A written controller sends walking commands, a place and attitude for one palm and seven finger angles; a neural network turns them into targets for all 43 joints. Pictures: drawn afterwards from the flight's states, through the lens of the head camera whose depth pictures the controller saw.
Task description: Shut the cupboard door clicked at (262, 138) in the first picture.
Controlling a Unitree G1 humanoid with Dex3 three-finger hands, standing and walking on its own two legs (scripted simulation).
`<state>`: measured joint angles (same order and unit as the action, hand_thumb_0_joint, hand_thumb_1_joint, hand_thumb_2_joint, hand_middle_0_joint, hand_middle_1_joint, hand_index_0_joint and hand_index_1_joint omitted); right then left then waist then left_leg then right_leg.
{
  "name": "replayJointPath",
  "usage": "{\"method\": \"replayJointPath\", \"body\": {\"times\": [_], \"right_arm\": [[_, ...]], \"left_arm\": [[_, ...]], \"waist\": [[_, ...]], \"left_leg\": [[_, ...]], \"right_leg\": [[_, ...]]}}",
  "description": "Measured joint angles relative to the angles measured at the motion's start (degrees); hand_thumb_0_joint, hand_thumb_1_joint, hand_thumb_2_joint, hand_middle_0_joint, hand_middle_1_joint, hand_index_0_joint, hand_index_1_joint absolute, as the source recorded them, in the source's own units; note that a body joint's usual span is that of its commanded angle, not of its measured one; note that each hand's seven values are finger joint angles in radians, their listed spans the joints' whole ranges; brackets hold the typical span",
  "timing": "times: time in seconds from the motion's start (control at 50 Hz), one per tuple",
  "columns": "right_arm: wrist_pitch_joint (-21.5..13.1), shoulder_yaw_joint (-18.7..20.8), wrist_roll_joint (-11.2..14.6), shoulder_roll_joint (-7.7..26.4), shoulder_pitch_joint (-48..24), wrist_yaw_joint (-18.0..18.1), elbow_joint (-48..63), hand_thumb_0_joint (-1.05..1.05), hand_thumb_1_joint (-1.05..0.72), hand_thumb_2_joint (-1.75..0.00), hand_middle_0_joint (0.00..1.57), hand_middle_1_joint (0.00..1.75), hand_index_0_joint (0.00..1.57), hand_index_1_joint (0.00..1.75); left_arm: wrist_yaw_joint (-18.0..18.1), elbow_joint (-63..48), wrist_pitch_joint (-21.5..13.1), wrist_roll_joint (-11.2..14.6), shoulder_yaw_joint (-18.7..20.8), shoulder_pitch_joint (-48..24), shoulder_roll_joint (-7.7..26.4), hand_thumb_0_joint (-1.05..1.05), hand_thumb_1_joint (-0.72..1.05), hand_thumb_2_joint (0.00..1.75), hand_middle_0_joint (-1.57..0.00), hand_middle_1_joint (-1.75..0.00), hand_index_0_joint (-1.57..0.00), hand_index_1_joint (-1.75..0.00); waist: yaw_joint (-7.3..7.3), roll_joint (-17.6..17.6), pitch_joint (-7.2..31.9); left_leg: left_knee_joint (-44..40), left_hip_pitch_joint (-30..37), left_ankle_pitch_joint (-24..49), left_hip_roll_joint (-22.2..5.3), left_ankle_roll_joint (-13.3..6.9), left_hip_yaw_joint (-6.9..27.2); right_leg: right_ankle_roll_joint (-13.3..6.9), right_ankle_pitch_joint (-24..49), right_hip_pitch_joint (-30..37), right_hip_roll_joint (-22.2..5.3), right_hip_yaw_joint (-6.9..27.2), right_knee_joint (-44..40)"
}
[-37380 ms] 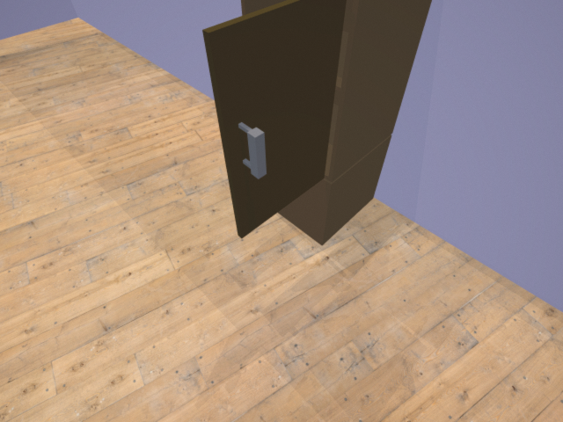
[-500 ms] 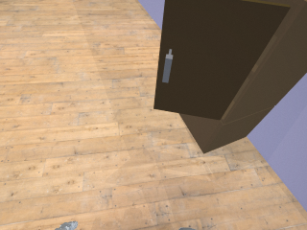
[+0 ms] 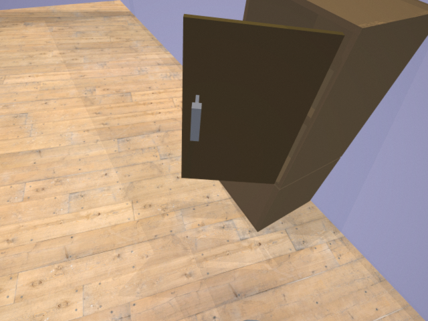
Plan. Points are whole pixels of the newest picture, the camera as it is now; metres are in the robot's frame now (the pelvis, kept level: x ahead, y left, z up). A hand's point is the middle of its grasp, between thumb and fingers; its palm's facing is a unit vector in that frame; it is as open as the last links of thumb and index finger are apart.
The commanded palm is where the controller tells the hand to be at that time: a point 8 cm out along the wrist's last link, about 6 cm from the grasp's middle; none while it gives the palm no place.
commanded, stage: take the last steps up to it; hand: left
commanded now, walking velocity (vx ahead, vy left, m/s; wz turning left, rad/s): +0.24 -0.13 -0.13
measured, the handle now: (196, 117) +0.65 +0.07 -0.02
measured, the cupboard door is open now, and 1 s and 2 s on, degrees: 58 58 58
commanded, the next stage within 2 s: come to a stop and stand still in 0.32 s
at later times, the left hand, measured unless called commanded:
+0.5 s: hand (173, 288) +0.23 +0.08 -0.17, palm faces -0.02 -0.98 -0.19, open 7.2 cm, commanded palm none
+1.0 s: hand (170, 297) +0.21 +0.09 -0.17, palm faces +0.00 -0.97 -0.25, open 7.4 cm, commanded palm none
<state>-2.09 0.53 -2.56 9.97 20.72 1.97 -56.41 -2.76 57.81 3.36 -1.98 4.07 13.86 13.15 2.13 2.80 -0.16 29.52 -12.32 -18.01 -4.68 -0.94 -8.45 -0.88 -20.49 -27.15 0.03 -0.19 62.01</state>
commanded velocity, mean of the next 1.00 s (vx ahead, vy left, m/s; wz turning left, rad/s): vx -0.02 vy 0.00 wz -0.01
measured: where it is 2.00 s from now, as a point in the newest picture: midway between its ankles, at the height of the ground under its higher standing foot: outside the picture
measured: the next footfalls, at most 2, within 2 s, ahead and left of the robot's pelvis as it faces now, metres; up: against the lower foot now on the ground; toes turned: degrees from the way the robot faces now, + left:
right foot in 0.32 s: +0.19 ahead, -0.20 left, +0.00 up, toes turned -6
left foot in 0.58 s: +0.23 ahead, +0.01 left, +0.00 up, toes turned +4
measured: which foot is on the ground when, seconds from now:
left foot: down 0.00-0.32, up 0.34-0.56, down 0.58-0.84, up 0.86-1.00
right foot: up 0.00-0.30, down 0.32-1.00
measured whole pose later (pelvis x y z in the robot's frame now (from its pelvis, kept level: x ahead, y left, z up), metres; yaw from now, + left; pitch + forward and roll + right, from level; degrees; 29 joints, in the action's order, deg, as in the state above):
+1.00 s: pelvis +0.18 -0.11 +0.00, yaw -2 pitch +1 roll +1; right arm 3.8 2.5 -0.3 12.0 5.7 1.6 -56.0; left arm 1.8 57.9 1.0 -1.7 1.6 13.6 10.6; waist -1.5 -0.1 -4.8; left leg 47.8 -19.7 -28.0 0.2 1.3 -0.9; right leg -2.4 -17.3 -12.9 -1.1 -4.3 29.0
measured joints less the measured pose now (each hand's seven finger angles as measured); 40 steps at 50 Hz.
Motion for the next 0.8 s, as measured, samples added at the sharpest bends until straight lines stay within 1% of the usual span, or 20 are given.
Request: {"method": "replayJointPath", "body": {"times": [0.06,0.14,0.22,0.28,0.3,0.32,0.34,0.36,0.38,0.4,0.44,0.48,0.52,0.56,0.58,0.6,0.62,0.66,0.74,0.8], "right_arm": [[-0.29,-0.21,0.22,-0.55,2.1,0.18,-1.69,0.0,-0.91,-0.9,0.2,0.3,0.2,0.3],[-0.2,0.11,0.32,-1.17,3.95,0.0,-3.65,0.0,-0.91,-0.9,0.2,0.3,0.2,0.3],[0.37,0.68,0.15,-1.59,4.98,-0.36,-5.16,0.0,-0.9,-0.9,0.2,0.3,0.2,0.3],[0.97,1.07,0.25,-1.67,5.77,-0.55,-6.25,0.0,-0.9,-0.9,0.2,0.3,0.2,0.3],[1.14,1.18,0.48,-1.72,6.3,-0.69,-6.63,0.0,-0.9,-0.9,0.2,0.3,0.2,0.3],[1.38,1.27,0.87,-1.83,6.57,-0.9,-7.1,0.0,-0.9,-0.9,0.2,0.3,0.2,0.3],[2.06,1.36,1.24,-1.51,5.55,-1.0,-7.6,0.0,-0.9,-0.9,0.2,0.3,0.2,0.3],[2.75,1.51,1.52,-1.15,4.22,-0.97,-7.8,0.0,-0.9,-0.9,0.2,0.3,0.2,0.3],[3.2,1.69,1.65,-0.9,2.88,-0.89,-7.69,0.0,-0.91,-0.9,0.2,0.3,0.2,0.3],[3.39,1.84,1.6,-0.71,1.56,-0.83,-7.31,0.0,-0.91,-0.9,0.2,0.3,0.2,0.3],[3.18,2.03,1.32,-0.46,-0.85,-0.8,-5.99,0.0,-0.91,-0.9,0.2,0.3,0.2,0.3],[2.68,1.89,1.14,-0.44,-2.99,-0.65,-4.42,0.0,-0.91,-0.9,0.2,0.3,0.19,0.3],[2.26,1.47,1.23,-0.49,-5.21,-0.43,-3.11,0.0,-0.91,-0.9,0.2,0.3,0.19,0.3],[1.9,1.08,1.41,-0.5,-7.42,-0.2,-2.3,0.0,-0.91,-0.9,0.19,0.3,0.19,0.3],[1.72,1.01,1.52,-0.19,-8.26,-0.08,-2.01,0.0,-0.92,-0.9,0.2,0.3,0.19,0.3],[1.58,0.89,1.6,-0.17,-9.07,-0.07,-2.03,0.0,-0.93,-0.9,0.2,0.3,0.19,0.3],[1.67,0.71,1.61,-0.42,-9.79,-0.1,-2.06,0.0,-0.93,-0.9,0.19,0.3,0.19,0.3],[2.01,0.29,1.68,-0.98,-11.1,-0.02,-1.67,0.0,-0.93,-0.9,0.2,0.3,0.19,0.3],[2.75,0.22,1.69,-1.04,-13.8,0.28,-0.11,0.0,-0.92,-0.9,0.2,0.3,0.2,0.3],[3.62,0.63,1.66,-0.51,-15.26,0.22,0.96,0.0,-0.92,-0.9,0.2,0.3,0.2,0.3]], "left_arm": [[-0.2,-0.63,-0.43,0.24,0.09,-1.06,0.11,0.01,0.91,0.9,-0.2,-0.3,-0.19,-0.3],[-0.16,-1.06,-0.54,0.42,-0.25,-3.14,-0.03,0.01,0.91,0.9,-0.2,-0.3,-0.19,-0.3],[-0.23,-1.1,-0.69,0.53,-0.66,-5.58,-0.41,0.0,0.91,0.9,-0.2,-0.3,-0.19,-0.3],[-0.23,-1.25,-1.57,0.56,-0.93,-6.93,-0.8,0.0,0.91,0.9,-0.2,-0.3,-0.19,-0.3],[-0.22,-1.47,-2.34,0.56,-1.06,-6.98,-0.8,0.0,0.91,0.9,-0.2,-0.3,-0.19,-0.3],[0.0,-1.57,-3.45,0.51,-1.06,-7.04,-0.78,0.0,0.91,0.9,-0.2,-0.3,-0.19,-0.3],[0.53,-1.36,-4.39,0.66,-1.01,-7.4,-1.4,0.0,0.91,0.9,-0.2,-0.3,-0.19,-0.3],[1.03,-1.12,-4.97,0.81,-1.16,-7.52,-2.07,0.0,0.91,0.9,-0.2,-0.3,-0.19,-0.3],[1.44,-0.9,-5.17,0.9,-1.37,-7.36,-2.66,0.0,0.91,0.9,-0.2,-0.3,-0.19,-0.3],[1.84,-0.63,-5.12,0.99,-1.56,-7.02,-3.18,0.0,0.91,0.9,-0.2,-0.3,-0.19,-0.3],[2.81,0.04,-5.04,1.2,-1.45,-6.0,-3.99,0.0,0.92,0.9,-0.2,-0.3,-0.2,-0.3],[3.65,0.58,-5.21,1.12,-1.18,-5.04,-3.83,-0.01,0.94,0.9,-0.2,-0.3,-0.2,-0.3],[3.88,1.31,-5.19,0.91,-1.56,-4.13,-3.62,-0.01,0.94,0.9,-0.2,-0.3,-0.2,-0.3],[4.02,2.2,-5.01,1.05,-2.07,-3.23,-3.66,-0.01,0.94,0.9,-0.2,-0.3,-0.2,-0.3],[4.09,2.61,-4.78,1.27,-2.33,-2.7,-3.84,-0.01,0.94,0.9,-0.2,-0.3,-0.2,-0.3],[4.2,3.02,-4.36,1.49,-2.5,-2.27,-3.85,-0.01,0.94,0.9,-0.2,-0.3,-0.2,-0.3],[4.45,3.28,-3.77,1.55,-2.56,-1.97,-3.71,-0.01,0.93,0.9,-0.2,-0.3,-0.2,-0.3],[4.76,3.14,-2.77,1.49,-2.55,-1.55,-3.24,-0.01,0.93,0.9,-0.2,-0.3,-0.2,-0.3],[4.6,1.97,-1.89,1.44,-2.63,-1.41,-2.83,0.0,0.93,0.9,-0.2,-0.3,-0.2,-0.3],[4.5,0.74,-1.74,1.14,-2.44,-1.05,-2.49,0.0,0.92,0.9,-0.2,-0.3,-0.2,-0.3]], "waist": [[-0.27,-0.34,-0.76],[0.11,-0.75,-2.22],[1.42,-1.1,-3.65],[2.26,-1.76,-4.21],[2.19,-1.79,-4.09],[1.91,-1.55,-3.9],[1.55,-2.46,-4.58],[1.45,-3.28,-5.14],[1.33,-3.73,-5.36],[1.19,-3.94,-5.34],[0.95,-4.1,-4.73],[0.51,-4.03,-3.72],[-0.25,-3.85,-2.89],[-1.05,-3.9,-2.5],[-1.38,-4.3,-2.3],[-1.67,-4.09,-2.01],[-1.97,-3.33,-1.71],[-2.78,-1.66,-1.45],[-3.74,-1.05,-2.59],[-4.1,-1.68,-3.37]], "left_leg": [[-5.58,4.04,1.71,-0.86,0.58,-0.89],[-9.01,7.66,1.82,-1.91,1.83,-2.18],[-8.68,9.74,-0.31,-2.91,3.6,-3.15],[-5.58,10.42,-3.64,-4.21,5.51,-3.14],[-2.9,10.0,-5.49,-4.71,5.89,-2.92],[2.16,8.19,-7.49,-5.15,5.25,-2.5],[9.74,5.34,-10.54,-5.51,4.09,-0.05],[17.68,1.96,-12.77,-4.93,3.03,2.74],[24.54,-1.42,-13.32,-3.97,2.24,4.57],[29.52,-4.5,-12.51,-3.1,1.72,5.42],[32.82,-9.19,-9.92,-2.01,1.39,5.5],[29.01,-11.62,-8.06,-1.23,1.72,4.76],[21.13,-11.71,-5.88,-0.31,2.25,4.1],[10.8,-9.47,0.2,0.63,2.7,4.11],[5.91,-7.79,5.83,0.71,2.51,4.41],[4.29,-6.32,5.94,0.81,1.56,4.32],[3.61,-5.23,4.1,1.24,0.74,4.06],[2.21,-3.75,1.98,2.29,-0.11,3.45],[-0.25,-2.37,2.73,3.31,-0.18,3.1],[0.28,-2.99,2.64,3.36,0.33,3.15]], "right_leg": [[0.9,4.52,-3.75,-1.34,-0.49,0.42],[1.4,8.45,-5.68,-3.27,-1.54,-6.73],[0.96,9.18,-3.66,-4.01,-2.99,-17.82],[-0.03,9.21,0.91,-3.06,-4.35,-25.81],[-0.55,9.95,3.43,-2.62,-4.75,-29.1],[-0.45,11.65,4.73,-2.65,-4.71,-30.61],[-0.33,10.58,4.49,-2.01,-5.16,-28.59],[-0.47,8.76,4.82,-1.52,-5.68,-27.41],[-0.72,7.47,5.61,-1.2,-6.07,-27.56],[-0.95,6.92,6.69,-0.95,-6.39,-28.64],[-1.09,7.45,9.07,-0.5,-7.08,-31.96],[-1.41,7.96,10.97,-0.09,-7.7,-34.74],[-1.54,7.82,12.4,0.26,-7.88,-36.23],[-1.38,6.79,13.54,0.75,-7.75,-35.94],[-1.19,5.84,13.96,1.2,-7.79,-35.08],[-0.95,4.75,14.28,1.22,-7.67,-34.08],[-0.73,3.86,14.68,0.83,-7.47,-33.53],[-0.4,4.27,15.18,-0.16,-6.86,-33.31],[0.02,2.56,14.51,-0.91,-5.44,-31.29],[-0.5,1.5,14.07,-0.65,-4.27,-30.85]]}}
